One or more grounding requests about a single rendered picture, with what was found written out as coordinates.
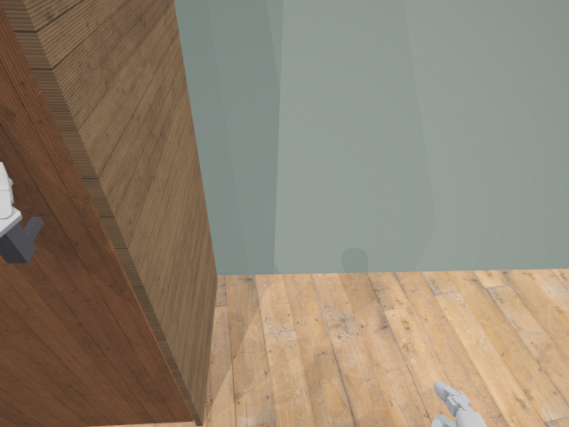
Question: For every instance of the robot left hand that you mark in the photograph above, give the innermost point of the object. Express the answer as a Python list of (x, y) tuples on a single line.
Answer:
[(9, 216)]

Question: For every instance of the wardrobe door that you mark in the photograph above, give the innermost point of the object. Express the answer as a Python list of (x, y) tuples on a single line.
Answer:
[(76, 348)]

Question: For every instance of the robot right hand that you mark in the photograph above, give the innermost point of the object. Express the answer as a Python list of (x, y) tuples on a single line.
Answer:
[(459, 406)]

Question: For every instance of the handle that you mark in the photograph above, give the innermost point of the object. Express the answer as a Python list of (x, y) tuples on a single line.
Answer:
[(16, 245)]

